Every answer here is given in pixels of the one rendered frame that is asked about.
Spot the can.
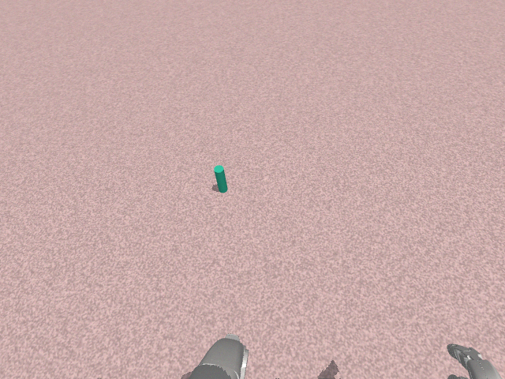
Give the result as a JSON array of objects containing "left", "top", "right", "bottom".
[{"left": 214, "top": 165, "right": 228, "bottom": 193}]

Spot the right robot hand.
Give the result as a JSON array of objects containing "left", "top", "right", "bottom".
[{"left": 447, "top": 343, "right": 502, "bottom": 379}]

